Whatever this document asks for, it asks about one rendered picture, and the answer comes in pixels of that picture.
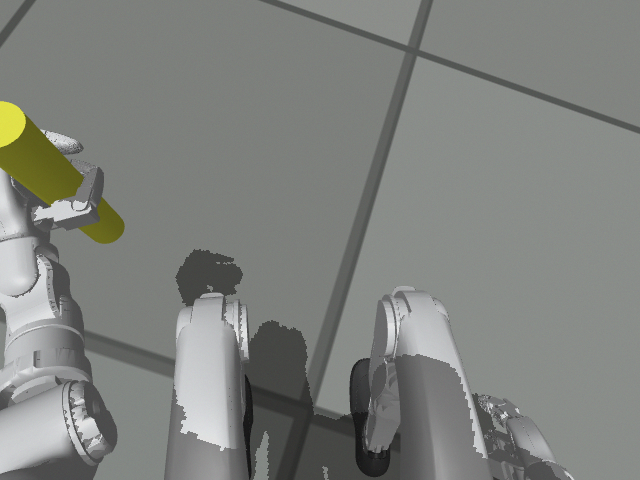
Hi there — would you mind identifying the right robot foot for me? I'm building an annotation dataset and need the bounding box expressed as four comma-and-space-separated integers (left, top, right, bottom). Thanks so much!
350, 358, 390, 477

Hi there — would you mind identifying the right robot arm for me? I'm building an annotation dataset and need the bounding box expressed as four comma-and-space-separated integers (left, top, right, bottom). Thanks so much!
523, 461, 574, 480

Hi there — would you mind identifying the can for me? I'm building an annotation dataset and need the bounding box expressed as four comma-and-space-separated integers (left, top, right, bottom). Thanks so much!
0, 101, 125, 244

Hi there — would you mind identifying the left robot arm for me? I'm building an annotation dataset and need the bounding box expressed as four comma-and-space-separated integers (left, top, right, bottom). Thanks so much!
0, 236, 117, 480

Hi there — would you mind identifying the right robot hand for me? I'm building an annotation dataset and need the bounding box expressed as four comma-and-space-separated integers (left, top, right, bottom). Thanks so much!
478, 395, 558, 480

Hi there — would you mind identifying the left robot hand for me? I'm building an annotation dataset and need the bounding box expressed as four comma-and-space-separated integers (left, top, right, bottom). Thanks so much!
0, 130, 104, 242

